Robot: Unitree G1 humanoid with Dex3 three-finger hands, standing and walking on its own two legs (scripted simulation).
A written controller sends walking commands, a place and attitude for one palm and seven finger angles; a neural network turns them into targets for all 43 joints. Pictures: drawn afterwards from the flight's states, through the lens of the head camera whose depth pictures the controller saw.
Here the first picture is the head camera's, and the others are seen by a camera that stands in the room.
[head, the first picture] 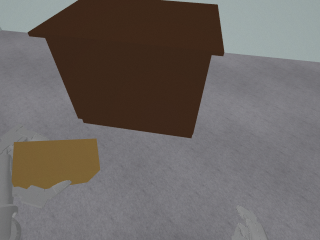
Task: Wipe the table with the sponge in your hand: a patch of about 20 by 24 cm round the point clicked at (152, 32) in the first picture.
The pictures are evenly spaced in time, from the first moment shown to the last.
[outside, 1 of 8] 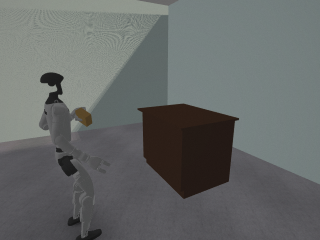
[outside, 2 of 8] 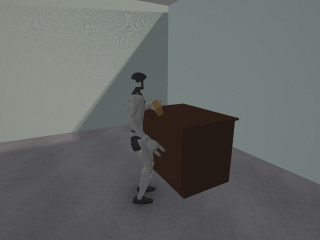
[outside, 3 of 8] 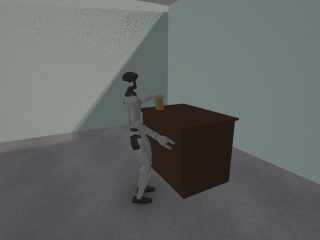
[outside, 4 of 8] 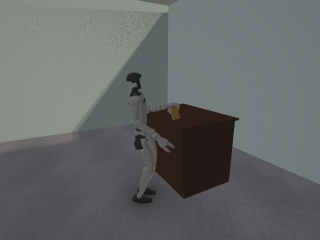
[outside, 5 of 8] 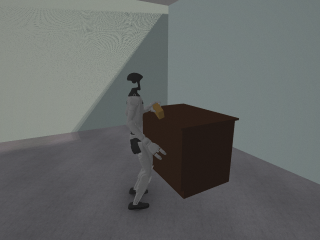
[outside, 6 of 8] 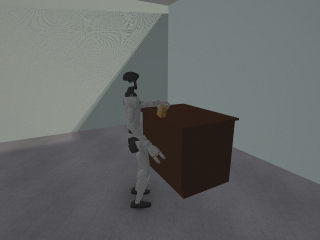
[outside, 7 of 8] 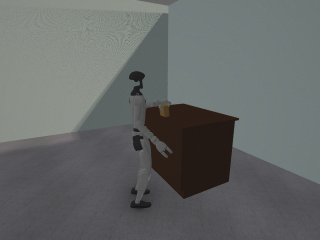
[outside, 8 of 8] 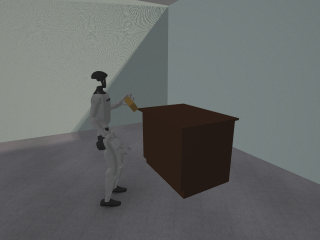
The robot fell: no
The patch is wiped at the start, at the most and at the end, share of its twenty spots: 0.00 1.00 1.00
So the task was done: yes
